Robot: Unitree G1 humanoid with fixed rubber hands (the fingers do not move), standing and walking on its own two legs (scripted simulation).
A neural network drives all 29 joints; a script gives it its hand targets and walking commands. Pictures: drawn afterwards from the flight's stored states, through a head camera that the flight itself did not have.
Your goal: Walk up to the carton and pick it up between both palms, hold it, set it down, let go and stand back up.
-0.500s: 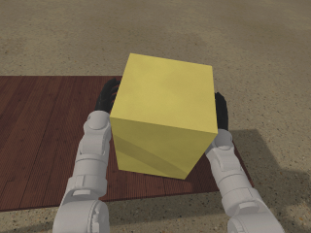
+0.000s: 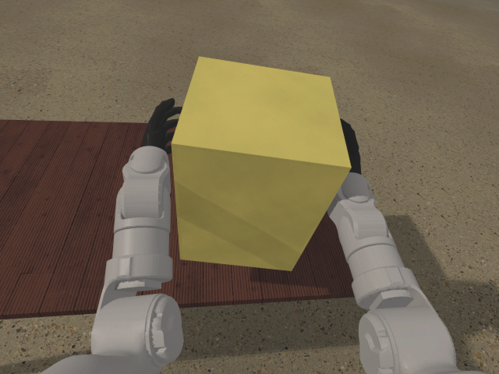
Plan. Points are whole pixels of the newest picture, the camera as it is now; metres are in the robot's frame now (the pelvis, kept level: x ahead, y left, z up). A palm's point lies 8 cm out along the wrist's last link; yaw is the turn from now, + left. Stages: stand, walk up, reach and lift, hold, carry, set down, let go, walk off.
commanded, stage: reach and lift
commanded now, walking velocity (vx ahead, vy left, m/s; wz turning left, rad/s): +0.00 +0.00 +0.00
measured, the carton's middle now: (249, 174) +0.40 +0.01 +0.12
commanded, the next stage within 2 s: hold in 1.34 s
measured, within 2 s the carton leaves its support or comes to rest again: neither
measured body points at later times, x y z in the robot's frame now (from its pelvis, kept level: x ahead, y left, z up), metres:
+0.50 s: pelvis +0.01 +0.00 +0.00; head -0.03 +0.03 +0.45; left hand +0.40 +0.15 +0.19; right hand +0.40 -0.15 +0.20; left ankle +0.07 +0.11 -0.75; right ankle -0.02 -0.11 -0.75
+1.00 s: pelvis +0.01 -0.01 +0.00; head -0.05 +0.01 +0.44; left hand +0.40 +0.15 +0.21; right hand +0.40 -0.15 +0.23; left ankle +0.07 +0.11 -0.75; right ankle -0.02 -0.11 -0.75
